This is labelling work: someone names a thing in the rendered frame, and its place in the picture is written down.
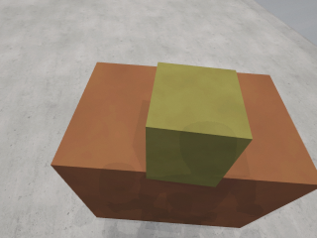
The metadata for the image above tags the carton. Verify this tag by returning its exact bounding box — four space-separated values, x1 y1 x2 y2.
146 62 253 187

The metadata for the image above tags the pedestal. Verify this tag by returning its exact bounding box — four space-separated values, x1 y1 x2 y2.
51 61 317 228

